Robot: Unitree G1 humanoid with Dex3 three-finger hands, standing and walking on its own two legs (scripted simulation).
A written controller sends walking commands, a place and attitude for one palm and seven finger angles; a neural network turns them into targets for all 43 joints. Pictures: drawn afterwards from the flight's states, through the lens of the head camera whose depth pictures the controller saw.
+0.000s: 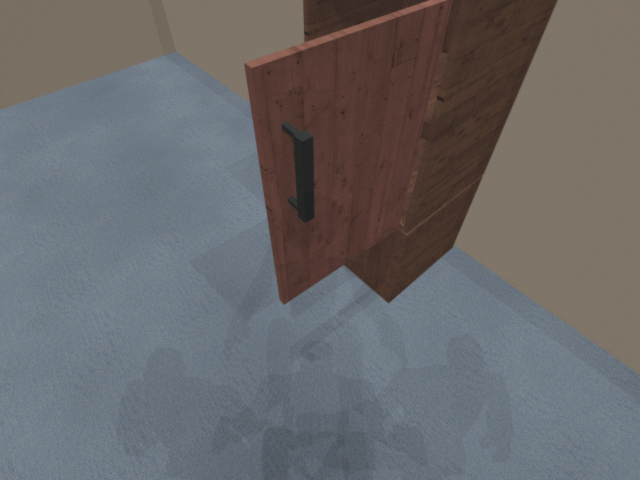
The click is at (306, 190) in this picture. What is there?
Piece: cupboard door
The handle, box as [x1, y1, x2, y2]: [282, 122, 313, 222]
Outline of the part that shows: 284,122 282,123 282,129 293,138 297,191 297,199 296,200 291,196 288,198 288,202 298,211 298,216 305,222 313,217 312,136 305,130 300,132 289,123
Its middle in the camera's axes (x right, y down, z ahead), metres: -0.04 -0.10 +0.64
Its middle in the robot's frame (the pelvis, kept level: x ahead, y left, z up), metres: +0.56 +0.07 +0.05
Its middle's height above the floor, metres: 0.84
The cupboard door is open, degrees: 87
